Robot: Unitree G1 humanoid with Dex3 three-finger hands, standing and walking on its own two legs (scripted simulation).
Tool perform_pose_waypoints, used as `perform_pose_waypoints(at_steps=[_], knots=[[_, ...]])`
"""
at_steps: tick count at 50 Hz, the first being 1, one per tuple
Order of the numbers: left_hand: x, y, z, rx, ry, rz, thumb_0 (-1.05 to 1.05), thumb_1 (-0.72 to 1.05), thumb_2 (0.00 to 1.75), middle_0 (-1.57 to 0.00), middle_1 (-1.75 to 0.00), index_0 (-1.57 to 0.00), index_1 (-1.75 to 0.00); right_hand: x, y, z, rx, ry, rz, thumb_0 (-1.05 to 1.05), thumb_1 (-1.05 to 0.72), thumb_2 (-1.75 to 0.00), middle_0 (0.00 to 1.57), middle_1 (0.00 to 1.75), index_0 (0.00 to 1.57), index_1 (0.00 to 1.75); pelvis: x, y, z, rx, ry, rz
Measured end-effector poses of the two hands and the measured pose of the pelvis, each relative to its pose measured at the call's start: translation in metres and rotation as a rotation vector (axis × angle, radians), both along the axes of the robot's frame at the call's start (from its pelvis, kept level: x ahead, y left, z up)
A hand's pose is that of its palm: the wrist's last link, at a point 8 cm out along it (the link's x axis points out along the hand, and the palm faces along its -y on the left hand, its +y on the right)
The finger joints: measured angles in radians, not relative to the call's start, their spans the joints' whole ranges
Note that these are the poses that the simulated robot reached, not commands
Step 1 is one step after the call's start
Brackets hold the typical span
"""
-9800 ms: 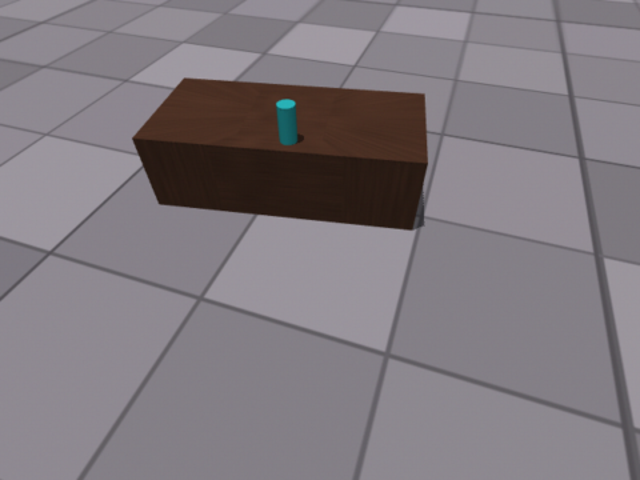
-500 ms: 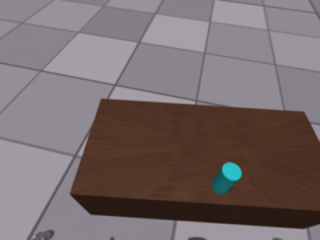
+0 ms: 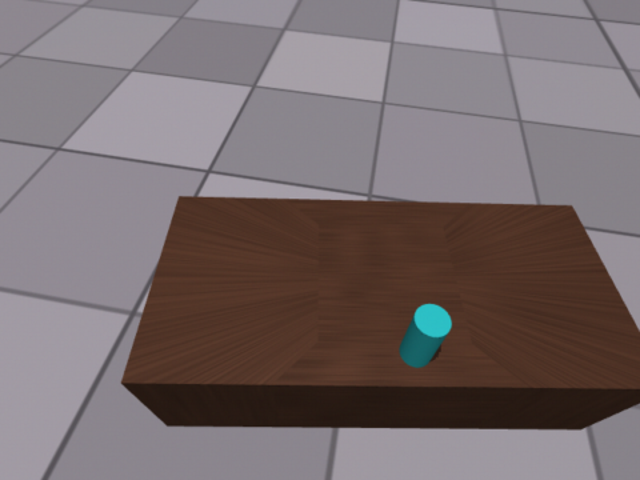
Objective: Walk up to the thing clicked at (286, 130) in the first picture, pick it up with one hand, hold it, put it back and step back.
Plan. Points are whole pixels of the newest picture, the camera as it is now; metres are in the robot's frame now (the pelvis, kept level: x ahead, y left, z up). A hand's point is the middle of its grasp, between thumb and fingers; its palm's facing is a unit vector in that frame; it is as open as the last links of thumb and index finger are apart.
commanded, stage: walk up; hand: right
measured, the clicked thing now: (423, 337) +0.45 -0.22 -0.31
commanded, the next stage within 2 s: stand in 1.44 s
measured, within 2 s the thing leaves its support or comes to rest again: neither
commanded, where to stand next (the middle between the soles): +0.07 +0.00 m, yaw +0 degrees
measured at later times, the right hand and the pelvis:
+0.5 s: hand out of the picture +0.06 -0.25 -0.13, palm faces -0.01 +0.94 -0.35, open 7.4 cm; pelvis +0.00 +0.01 +0.03, yaw -1 degrees
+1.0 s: hand out of the picture +0.11 -0.24 -0.12, palm faces +0.03 +0.94 -0.33, open 7.4 cm; pelvis +0.02 +0.01 +0.03, yaw -1 degrees
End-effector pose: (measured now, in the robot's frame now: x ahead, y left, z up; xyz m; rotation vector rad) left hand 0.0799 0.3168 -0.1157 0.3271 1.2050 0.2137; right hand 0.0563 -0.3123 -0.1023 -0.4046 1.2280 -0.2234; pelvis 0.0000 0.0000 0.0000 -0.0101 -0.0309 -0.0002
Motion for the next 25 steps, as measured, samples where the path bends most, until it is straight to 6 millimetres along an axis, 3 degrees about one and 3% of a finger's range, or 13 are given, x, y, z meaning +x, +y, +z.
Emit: perform_pose_waypoints(at_steps=[5,8,16,25], knots=[[-0.023,-0.016,0.009,0.014,0.038,-0.018,0.00,0.91,0.90,-0.21,-0.30,-0.20,-0.30,0.009,-0.008,-0.004,0.025,-0.040,-0.018,0.01,-0.90,-0.89,0.21,0.30,0.20,0.30,-0.006,-0.008,0.005,-0.006,-0.015,-0.010],[-0.026,-0.022,0.014,0.010,0.043,-0.020,0.00,0.91,0.90,-0.21,-0.30,-0.20,-0.30,0.013,-0.008,-0.004,0.046,-0.079,-0.024,0.01,-0.90,-0.90,0.21,0.30,0.20,0.30,-0.007,-0.006,0.008,0.010,-0.018,-0.006],[-0.002,-0.029,0.026,-0.019,-0.051,-0.031,0.00,0.91,0.90,-0.21,-0.30,-0.20,-0.30,0.013,0.006,0.003,0.085,-0.088,-0.010,0.01,-0.90,-0.90,0.21,0.30,0.20,0.30,-0.009,-0.005,0.018,0.019,-0.027,-0.008],[0.024,-0.022,0.028,-0.048,-0.075,-0.047,0.00,0.91,0.90,-0.21,-0.30,-0.20,-0.30,0.002,0.017,0.013,0.073,-0.044,-0.030,0.01,-0.90,-0.90,0.21,0.30,0.20,0.30,-0.002,0.005,0.026,0.009,-0.012,-0.015]])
